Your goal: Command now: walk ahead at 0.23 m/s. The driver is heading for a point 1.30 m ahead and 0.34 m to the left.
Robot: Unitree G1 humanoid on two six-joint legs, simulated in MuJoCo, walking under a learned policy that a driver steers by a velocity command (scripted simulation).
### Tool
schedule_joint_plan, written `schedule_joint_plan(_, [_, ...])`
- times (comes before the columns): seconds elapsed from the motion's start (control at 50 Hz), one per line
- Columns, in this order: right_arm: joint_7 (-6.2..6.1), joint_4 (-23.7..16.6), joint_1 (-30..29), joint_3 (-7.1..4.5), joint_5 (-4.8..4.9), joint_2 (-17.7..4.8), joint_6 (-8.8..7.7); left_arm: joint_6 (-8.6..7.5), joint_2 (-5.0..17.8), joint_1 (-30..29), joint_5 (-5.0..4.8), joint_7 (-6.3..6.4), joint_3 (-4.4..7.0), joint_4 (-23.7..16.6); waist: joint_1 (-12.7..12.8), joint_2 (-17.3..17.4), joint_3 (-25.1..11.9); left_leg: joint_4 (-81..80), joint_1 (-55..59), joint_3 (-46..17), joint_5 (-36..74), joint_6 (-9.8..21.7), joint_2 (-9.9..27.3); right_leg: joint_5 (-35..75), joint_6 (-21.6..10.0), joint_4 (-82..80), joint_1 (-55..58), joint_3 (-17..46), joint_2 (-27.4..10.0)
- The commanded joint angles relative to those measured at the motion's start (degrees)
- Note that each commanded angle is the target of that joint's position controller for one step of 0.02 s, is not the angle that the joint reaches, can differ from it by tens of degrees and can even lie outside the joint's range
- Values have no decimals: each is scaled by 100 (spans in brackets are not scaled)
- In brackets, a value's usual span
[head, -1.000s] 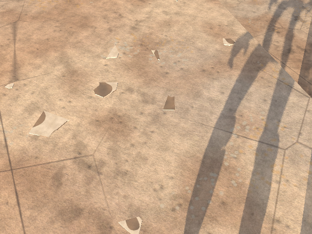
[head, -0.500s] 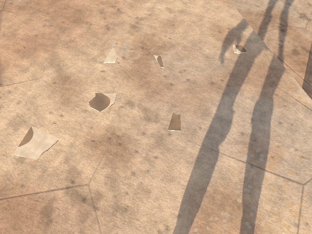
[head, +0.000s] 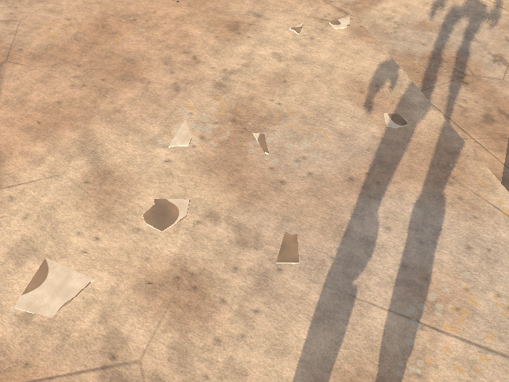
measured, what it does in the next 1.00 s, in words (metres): walks ahead, turning left: right foot, then left foot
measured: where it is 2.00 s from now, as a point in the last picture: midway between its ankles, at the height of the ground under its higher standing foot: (182, 239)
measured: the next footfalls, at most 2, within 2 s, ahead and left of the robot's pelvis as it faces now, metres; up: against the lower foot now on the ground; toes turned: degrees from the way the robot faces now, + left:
right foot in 0.34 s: +0.21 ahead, -0.16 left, +0.00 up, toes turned -3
left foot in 0.86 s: +0.51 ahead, +0.11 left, +0.00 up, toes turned +15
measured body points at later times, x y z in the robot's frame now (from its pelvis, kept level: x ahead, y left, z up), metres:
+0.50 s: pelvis +0.17 -0.06 +0.01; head +0.18 -0.07 +0.46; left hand +0.28 +0.20 -0.11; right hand +0.20 -0.34 -0.13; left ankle +0.12 +0.09 -0.64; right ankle +0.17 -0.16 -0.73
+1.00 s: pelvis +0.43 +0.03 +0.00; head +0.47 +0.05 +0.45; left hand +0.46 +0.32 -0.12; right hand +0.62 -0.20 -0.11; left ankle +0.47 +0.10 -0.73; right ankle +0.40 -0.14 -0.64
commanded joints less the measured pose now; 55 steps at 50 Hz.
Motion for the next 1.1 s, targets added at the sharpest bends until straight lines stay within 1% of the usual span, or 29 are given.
schedule_joint_plan(0.02, [-25, 96, 1018, -332, 40, -1378, -131, -210, 586, -943, -116, 28, 149, -653, -443, 1371, 505, -2619, 99, -2666, -2791, 1167, 1703, -1416, 121, 984, -1250, -273, 347])
schedule_joint_plan(0.04, [-75, -16, 602, -307, -32, -1304, -280, -310, 836, -1030, -174, 18, 243, -680, -315, 1285, 874, -2855, 118, -3048, -2292, 1293, 2015, -1202, 1, 1625, -1641, 215, -3])
schedule_joint_plan(0.06, [-104, -63, 455, -252, -31, -1026, -433, -379, 903, -777, -163, -15, 301, -546, -151, 1039, 824, -2714, 594, -2766, -1499, 1199, 1908, -989, -68, 1914, -2004, 352, -104])
schedule_joint_plan(0.1, [-76, 34, 693, -222, 128, -776, -597, -488, 722, -661, -70, -86, 293, -408, -169, 632, 590, -2459, 1602, -2140, -200, 975, 1690, -611, -117, 1908, -2456, 387, -310])
schedule_joint_plan(0.14, [-48, 139, 973, -186, 151, -617, -614, -568, 448, -926, -92, -181, 221, -433, -291, 550, 428, -2390, 1780, -1509, 639, 842, 1418, -235, -70, 1375, -2109, 140, -328])
schedule_joint_plan(0.2, [-16, 184, 1178, -235, 122, -819, -560, -586, 296, -1258, -147, -296, 131, -503, -432, 729, 425, -2381, 1319, -1045, 953, 841, 1253, -21, -11, 555, -1196, -189, -187])
schedule_joint_plan(0.26, [35, 234, 1291, -307, 193, -1019, -531, -551, 474, -1281, -179, -353, 126, -516, -382, 808, 518, -2280, 922, -1001, 1035, 873, 1384, 31, -100, 82, -417, -339, -84])
schedule_joint_plan(0.32, [45, 204, 1086, -315, 243, -1020, -527, -512, 825, -298, -174, -301, 279, -210, 244, 701, 179, -1449, 464, -704, 2389, 624, 1289, 204, -382, -298, 1221, -425, 103])
schedule_joint_plan(0.34, [47, 150, 961, -270, 211, -879, -546, -508, 1111, 575, -181, -235, 419, 39, 661, 466, -309, -340, 44, -338, 2923, 406, 978, 164, -593, -372, 2379, -130, -95])
schedule_joint_plan(0.36, [46, -95, 889, -151, 99, -504, -597, -481, 1627, 1525, -85, -155, 555, 206, 972, -588, -1122, 1709, -1391, 158, 1840, 24, 471, -348, -1125, -555, 4019, 1619, -1394])
schedule_joint_plan(0.38, [32, -220, 1059, -44, 151, -117, -724, -480, 1781, 1819, -66, -211, 540, 313, 876, -1745, -1570, 3170, -2666, -113, -1131, -107, -179, -1389, -1800, -1482, 4552, 3867, -2326])
schedule_joint_plan(0.4, [58, -220, 794, -201, 313, -676, -795, -529, 1311, 1375, -58, -225, 390, 235, 796, -1101, -877, 3914, -3179, -589, -1020, 3, 234, -1888, -1643, -1634, 3918, 3546, -2223])
schedule_joint_plan(0.42, [86, -248, 620, -246, 397, -797, -823, -569, 1021, 917, -59, -226, 303, 128, 627, -921, -324, 3949, -3244, -547, -460, 134, 483, -1717, -1392, -1751, 3256, 2752, -1994])
schedule_joint_plan(0.44, [61, -218, 569, -252, 374, -697, -803, -603, 845, 558, -40, -244, 244, 53, 463, -655, -55, 3769, -3057, -474, 11, 148, 666, -1267, -1239, -1923, 2682, 2179, -1753])
schedule_joint_plan(0.48, [36, -193, 635, -277, 290, -466, -677, -652, 611, 263, 38, -269, 176, 72, 186, -680, 245, 3386, -2545, -570, 524, 119, 852, -412, -1030, -2202, 1848, 1267, -1453])
schedule_joint_plan(0.52, [42, -243, 614, -261, 277, -255, -558, -697, 639, 359, 83, -244, 192, 183, 92, -626, 326, 3223, -2509, -590, 822, 55, 833, 200, -1043, -2359, 1572, 743, -1391])
schedule_joint_plan(0.6, [92, -542, 69, -264, 210, -225, -513, -733, 816, 498, 130, -141, 235, 285, 105, -385, 492, 2071, -2803, -685, 1895, -57, 713, 877, -1046, -2511, 1524, 21, -1360])
schedule_joint_plan(0.68, [250, -904, -788, -153, 165, -96, -524, -723, 959, 748, 44, -46, 268, 345, 362, -232, 673, 895, -2478, -180, 2629, -10, 615, 1099, -942, -2626, 1622, -602, -1372])
schedule_joint_plan(0.76, [404, -1292, -1219, -143, 187, -183, -495, -566, 1098, 1080, -67, -35, 334, 456, 415, -206, 694, 377, -2646, 45, 2027, 247, 482, 1950, -806, -2071, 2665, -883, -1648])
schedule_joint_plan(0.8, [459, -1405, -1018, -237, 198, -394, -471, -467, 1277, 1016, -74, -9, 388, 393, 196, -430, 360, 374, -2024, 408, 1410, 451, 130, 3918, -681, -1275, 2924, -1054, -1677])
schedule_joint_plan(0.84, [430, -1126, 406, -524, 243, -877, -437, -351, 1324, 912, -58, 34, 380, 300, -591, -454, -477, 137, -27, 619, 1304, 774, -399, 4937, -429, 787, 2459, -1281, -1410])
schedule_joint_plan(0.86, [300, -943, 1313, -732, 262, -1399, -379, -377, 1172, 1039, 42, 45, 301, 168, -886, 220, -1058, -24, 1741, -608, 1070, 1109, 233, 3315, -167, 2605, 1051, -1311, -1156])
schedule_joint_plan(0.88, [277, -973, 1206, -773, 299, -1885, -414, -568, 207, 1628, 176, -93, 3, -107, -135, 1591, -1680, -791, 3529, -4036, -197, 2246, 1682, -2047, 173, 4601, -1431, -646, 120])
schedule_joint_plan(0.9, [280, -1105, 1401, -620, 216, -1381, -468, -833, 766, 903, -99, -173, 98, -199, -568, 888, -2062, -1619, 3723, -4906, -617, 2200, 1852, -2254, 22, 5110, -2037, 539, 141])
schedule_joint_plan(0.92, [270, -1084, 1152, -544, 149, -1106, -537, -965, 1003, 377, -288, -209, 167, -367, -597, 666, -1234, -1685, 3191, -4068, -110, 1882, 1705, -1723, -148, 5013, -2489, 551, -146])
schedule_joint_plan(0.94, [263, -1182, 746, -499, 154, -970, -589, -1027, 951, 264, -220, -171, 149, -382, -357, 105, -800, -1660, 2332, -3380, 531, 1698, 1474, -1226, -223, 4555, -2275, 548, -420])
schedule_joint_plan(0.96, [257, -1295, 317, -444, 134, -789, -600, -1014, 973, 265, -71, -125, 197, -321, -103, -95, -482, -1722, 1469, -2803, 1157, 1577, 1252, -961, -195, 4036, -1851, 543, -597])
schedule_joint_plan(1.0, [221, -1458, -5, -386, 62, -669, -611, -854, 990, 468, 2, -119, 257, -314, 217, 54, -312, -1969, 618, -2355, 1771, 1536, 1017, -734, -99, 3538, -1222, 591, -745])
schedule_joint_plan(1.1, [46, -1402, 408, -453, 150, -957, -619, -691, 729, -292, 128, -83, 201, -647, 74, 117, 104, -2157, -77, -1648, 2180, 1396, 656, 640, 319, 1730, -1310, 380, -537])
